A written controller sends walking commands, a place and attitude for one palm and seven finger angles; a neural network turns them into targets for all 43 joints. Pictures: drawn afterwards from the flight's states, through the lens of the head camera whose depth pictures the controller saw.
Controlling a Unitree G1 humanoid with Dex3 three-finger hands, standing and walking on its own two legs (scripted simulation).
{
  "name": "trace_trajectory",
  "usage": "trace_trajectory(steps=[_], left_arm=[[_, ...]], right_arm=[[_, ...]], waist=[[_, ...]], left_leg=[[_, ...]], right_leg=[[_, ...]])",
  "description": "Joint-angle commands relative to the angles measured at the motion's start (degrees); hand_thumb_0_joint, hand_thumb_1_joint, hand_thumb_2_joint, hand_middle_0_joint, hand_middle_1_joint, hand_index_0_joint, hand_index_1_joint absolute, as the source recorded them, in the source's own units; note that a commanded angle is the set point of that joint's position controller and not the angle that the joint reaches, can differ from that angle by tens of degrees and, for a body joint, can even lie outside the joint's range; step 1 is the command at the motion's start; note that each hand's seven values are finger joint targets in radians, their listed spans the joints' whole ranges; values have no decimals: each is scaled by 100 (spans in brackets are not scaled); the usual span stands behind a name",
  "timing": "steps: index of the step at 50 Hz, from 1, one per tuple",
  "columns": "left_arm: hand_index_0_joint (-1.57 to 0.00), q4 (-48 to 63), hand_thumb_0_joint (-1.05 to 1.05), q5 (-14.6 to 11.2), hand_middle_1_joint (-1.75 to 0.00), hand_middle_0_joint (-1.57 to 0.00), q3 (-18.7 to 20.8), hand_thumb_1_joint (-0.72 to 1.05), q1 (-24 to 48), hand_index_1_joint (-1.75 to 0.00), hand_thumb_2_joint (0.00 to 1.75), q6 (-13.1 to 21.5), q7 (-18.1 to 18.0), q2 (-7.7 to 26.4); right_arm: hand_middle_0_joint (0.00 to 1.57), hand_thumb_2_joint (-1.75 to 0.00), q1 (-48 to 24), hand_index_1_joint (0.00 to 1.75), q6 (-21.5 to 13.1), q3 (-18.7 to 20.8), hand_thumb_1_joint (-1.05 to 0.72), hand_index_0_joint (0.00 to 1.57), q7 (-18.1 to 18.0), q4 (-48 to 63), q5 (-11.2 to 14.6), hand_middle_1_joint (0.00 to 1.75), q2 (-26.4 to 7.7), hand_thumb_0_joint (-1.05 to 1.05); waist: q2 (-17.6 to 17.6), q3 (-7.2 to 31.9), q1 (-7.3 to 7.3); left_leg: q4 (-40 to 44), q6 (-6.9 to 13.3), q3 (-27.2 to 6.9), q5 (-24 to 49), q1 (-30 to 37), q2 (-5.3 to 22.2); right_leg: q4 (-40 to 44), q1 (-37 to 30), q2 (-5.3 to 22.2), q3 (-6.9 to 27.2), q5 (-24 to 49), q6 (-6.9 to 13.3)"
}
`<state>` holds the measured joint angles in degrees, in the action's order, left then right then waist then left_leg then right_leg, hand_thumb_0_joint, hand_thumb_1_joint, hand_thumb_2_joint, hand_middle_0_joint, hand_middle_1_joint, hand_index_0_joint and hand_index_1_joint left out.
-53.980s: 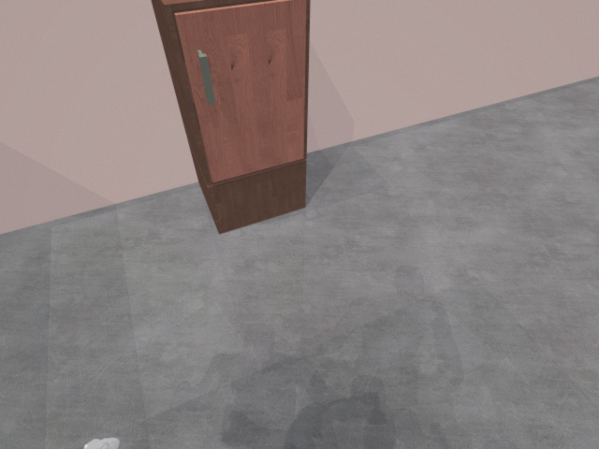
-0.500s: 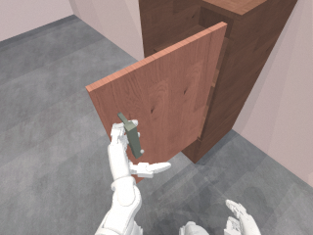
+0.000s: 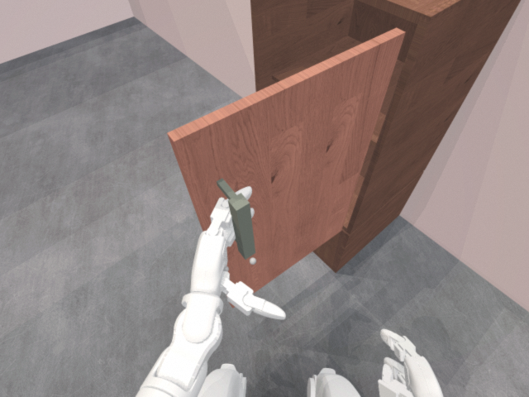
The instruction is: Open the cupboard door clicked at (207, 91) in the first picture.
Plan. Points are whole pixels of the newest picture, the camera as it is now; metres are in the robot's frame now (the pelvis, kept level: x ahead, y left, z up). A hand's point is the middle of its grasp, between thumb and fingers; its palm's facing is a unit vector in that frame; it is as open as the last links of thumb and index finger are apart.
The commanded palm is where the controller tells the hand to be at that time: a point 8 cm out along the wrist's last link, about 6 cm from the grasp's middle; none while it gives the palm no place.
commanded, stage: slide the hand sideways off the handle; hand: left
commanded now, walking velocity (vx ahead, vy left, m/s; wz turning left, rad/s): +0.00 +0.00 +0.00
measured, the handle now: (236, 220) +0.37 +0.07 +0.05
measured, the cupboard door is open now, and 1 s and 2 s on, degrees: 86 87 87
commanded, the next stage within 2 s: draw the hand back to the body in 1.06 s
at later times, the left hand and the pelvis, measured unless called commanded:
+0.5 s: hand (231, 287) +0.26 +0.06 +0.05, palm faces -0.15 -0.99 -0.01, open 16.3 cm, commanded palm +0.25 +0.12 +0.05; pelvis +0.01 +0.02 +0.00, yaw -2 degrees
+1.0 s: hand (194, 309) +0.23 +0.11 +0.05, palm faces -0.11 -0.99 -0.02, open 16.3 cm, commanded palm +0.20 +0.17 +0.05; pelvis +0.02 +0.01 -0.01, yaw -1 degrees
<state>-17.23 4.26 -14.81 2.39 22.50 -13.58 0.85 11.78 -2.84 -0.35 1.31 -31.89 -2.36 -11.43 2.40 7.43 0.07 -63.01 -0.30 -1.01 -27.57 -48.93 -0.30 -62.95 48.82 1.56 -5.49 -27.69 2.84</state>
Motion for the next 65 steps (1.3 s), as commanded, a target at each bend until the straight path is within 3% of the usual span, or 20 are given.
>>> trace_trajectory(steps=[1,3,7,11,14,16,17,20,25,30,36,44,48,50,51,52,56,58,61,65], left_arm=[[-15,1494,0,-703,-30,-15,-695,-50,1531,-30,30,268,1340,-809],[-15,1436,0,-875,-30,-15,-335,-50,1146,-30,30,113,1124,-682],[-15,1826,0,-474,-30,-15,-187,-50,659,-30,30,122,661,-464],[-15,2052,0,-264,-30,-15,-43,-50,-149,-30,30,178,599,-174],[-15,2349,0,-228,-30,-15,-41,-50,-263,-30,30,175,619,-107],[-15,2562,0,-254,-30,-15,89,-50,-419,-30,30,162,637,40],[-15,2680,0,-281,-30,-15,25,-50,-539,-30,30,162,653,-49],[-15,2932,0,-378,-30,-15,6,-50,-587,-30,30,155,703,-42],[-15,3247,0,-450,-30,-15,18,-50,-1194,-30,30,140,920,50],[-15,3556,0,-479,-30,-15,140,-50,-1863,-30,30,92,1033,204],[-15,3823,0,-572,-30,-15,345,-50,-2353,-30,30,84,1263,419],[-15,4089,0,-864,-30,-15,649,-50,-2777,-30,30,209,1614,676],[-15,4220,0,-975,-30,-15,917,-50,-3099,-30,30,212,1777,887],[-15,4261,0,-1056,-30,-15,930,-50,-3269,-30,30,205,1866,863],[-15,4291,0,-1101,-30,-15,1008,-50,-3406,-30,30,203,1900,908],[-15,4325,0,-1137,-30,-15,862,-50,-3424,-30,30,205,1948,775],[-15,4407,0,-1089,-30,-15,752,-50,-3107,-30,30,288,1944,812],[-15,4342,0,-1071,-30,-15,819,-50,-3114,-30,30,296,1913,862],[-15,4842,0,-1077,-30,-15,1309,-50,-3214,-30,30,176,1810,1379],[-15,4945,0,-1258,-30,-15,1409,-50,-3358,-30,30,-161,1804,1271]], right_arm=[[20,-90,-127,30,-362,172,-90,20,-142,1058,275,30,-610,0],[20,-90,-138,30,-360,196,-90,20,-142,1115,288,30,-672,0],[20,-90,-75,30,-329,240,-90,20,-38,1273,199,30,-672,0],[20,-90,-67,30,-237,246,-90,20,19,1427,170,30,-682,0],[20,-90,-79,30,-174,220,-90,20,14,1512,175,30,-646,0],[20,-90,-108,30,-156,223,-90,20,-22,1565,179,30,-660,0],[20,-90,-115,30,-151,212,-90,20,-32,1605,183,30,-630,0],[20,-90,-89,30,-179,202,-90,20,-69,1604,198,30,-640,0],[20,-90,-50,30,-235,199,-90,20,-110,1650,203,30,-647,0],[20,-90,20,30,-266,213,-90,20,-113,1731,204,30,-626,0],[20,-90,10,30,-258,205,-90,20,-156,1824,217,30,-639,0],[20,-90,68,30,-352,237,-90,20,-218,1857,247,30,-684,0],[20,-90,91,30,-375,270,-90,20,-245,1863,270,30,-689,0],[20,-90,80,30,-375,278,-90,20,-256,1885,291,30,-691,0],[20,-90,43,30,-379,286,-90,20,-266,1891,296,30,-685,0],[20,-90,40,30,-394,271,-90,20,-260,1916,293,30,-672,0],[20,-90,55,30,-462,275,-90,20,-283,1895,287,30,-728,0],[20,-90,62,30,-479,280,-90,20,-281,1894,281,30,-730,0],[20,-90,71,30,-416,277,-90,20,-320,2010,306,30,-731,0],[20,-90,83,30,-358,225,-90,20,-379,2053,404,30,-686,0]], waist=[[-437,1358,435],[-747,1223,322],[-672,1535,156],[-759,1443,38],[-544,1222,61],[-631,1294,17],[-483,1295,9],[-549,1225,120],[-513,1259,125],[-471,1412,42],[-416,1214,51],[-481,1227,101],[-312,1383,22],[-424,1367,43],[-329,1378,-29],[-324,1345,27],[-357,1158,146],[-347,1124,119],[-173,1410,-71],[-279,1165,-16]], left_leg=[[895,179,-88,389,953,-133],[965,151,-113,285,868,-113],[911,145,-106,639,875,-110],[864,143,-43,774,700,-97],[869,133,-19,577,659,-94],[851,135,-36,609,639,-90],[861,124,-22,640,696,-91],[831,124,-80,531,719,-70],[742,115,-104,784,732,-74],[674,96,-123,1111,754,-78],[574,109,-94,1058,552,-94],[387,120,-79,911,363,-114],[335,109,-66,1103,364,-117],[333,114,-74,1142,364,-118],[324,110,-76,1235,334,-122],[308,116,-59,1142,317,-134],[225,134,-123,944,232,-119],[223,119,-123,756,166,-115],[427,134,-75,770,371,-130],[733,143,-35,756,658,-131]], right_leg=[[1348,-933,-57,504,656,-72],[1373,-865,-68,419,363,-105],[1052,-931,-66,331,746,-62],[976,-1075,-82,381,970,-34],[977,-934,-86,399,779,-40],[964,-1008,-101,413,775,-33],[941,-994,-101,398,828,-34],[937,-855,-124,347,714,-61],[823,-868,-134,319,1039,-71],[673,-965,-143,293,1358,-53],[658,-924,-151,330,1360,-72],[649,-856,-159,395,1266,-115],[553,-947,-164,404,1472,-102],[557,-960,-173,385,1545,-116],[524,-1027,-179,399,1613,-96],[559,-984,-163,412,1555,-126],[515,-657,-175,380,1195,-112],[527,-568,-172,396,940,-111],[679,-964,-188,453,852,-81],[1076,-1261,-206,423,902,-149]])
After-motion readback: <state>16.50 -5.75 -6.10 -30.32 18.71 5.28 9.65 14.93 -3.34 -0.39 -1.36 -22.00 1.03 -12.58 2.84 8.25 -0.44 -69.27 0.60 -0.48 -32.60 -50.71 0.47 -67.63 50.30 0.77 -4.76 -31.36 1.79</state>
